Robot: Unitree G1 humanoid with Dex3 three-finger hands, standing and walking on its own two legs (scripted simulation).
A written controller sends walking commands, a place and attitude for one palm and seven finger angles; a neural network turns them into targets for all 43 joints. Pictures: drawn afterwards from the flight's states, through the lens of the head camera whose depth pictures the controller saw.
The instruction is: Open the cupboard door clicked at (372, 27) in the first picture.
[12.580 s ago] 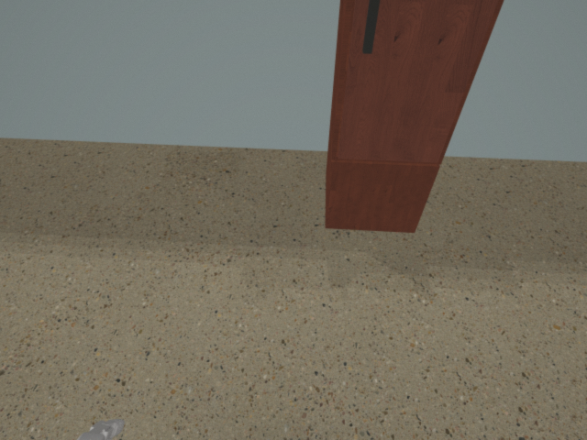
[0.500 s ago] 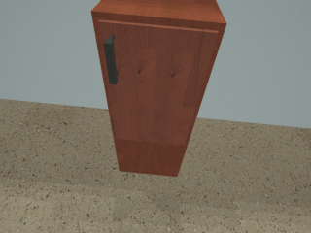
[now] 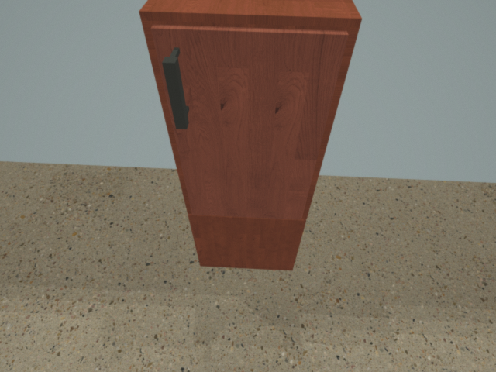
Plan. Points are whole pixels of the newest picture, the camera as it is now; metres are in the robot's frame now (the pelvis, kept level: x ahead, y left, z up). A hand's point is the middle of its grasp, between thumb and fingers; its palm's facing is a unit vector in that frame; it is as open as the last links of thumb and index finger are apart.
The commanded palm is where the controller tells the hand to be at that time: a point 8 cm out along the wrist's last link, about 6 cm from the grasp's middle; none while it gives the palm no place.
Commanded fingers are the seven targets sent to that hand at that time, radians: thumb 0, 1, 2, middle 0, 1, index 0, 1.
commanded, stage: look again from close up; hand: left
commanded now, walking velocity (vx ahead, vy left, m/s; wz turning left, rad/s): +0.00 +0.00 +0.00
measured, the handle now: (179, 89) +0.61 +0.18 +0.14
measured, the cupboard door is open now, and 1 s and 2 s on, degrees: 0 0 0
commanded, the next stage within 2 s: shuffle to correct the standing spot in 0.36 s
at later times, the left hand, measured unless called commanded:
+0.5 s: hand out of the picture +0.01 +0.19 -0.17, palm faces +0.04 -0.98 -0.18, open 7.4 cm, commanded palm none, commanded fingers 0.00 0.90 0.90 -0.20 -0.30 -0.20 -0.30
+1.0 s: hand out of the picture +0.02 +0.14 -0.18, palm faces +0.06 -0.99 -0.15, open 7.4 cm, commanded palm none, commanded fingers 0.00 0.90 0.90 -0.20 -0.30 -0.20 -0.30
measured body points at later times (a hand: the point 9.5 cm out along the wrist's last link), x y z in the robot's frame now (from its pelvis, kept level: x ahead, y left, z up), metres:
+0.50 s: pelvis +0.01 +0.03 +0.00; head +0.00 +0.03 +0.45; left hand +0.01 +0.24 -0.16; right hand +0.02 -0.20 -0.15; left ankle +0.03 +0.10 -0.74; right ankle +0.02 -0.10 -0.74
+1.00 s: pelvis +0.05 -0.02 +0.00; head +0.06 -0.01 +0.45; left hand +0.01 +0.19 -0.16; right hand +0.04 -0.23 -0.16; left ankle +0.03 +0.10 -0.74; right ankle +0.02 -0.10 -0.74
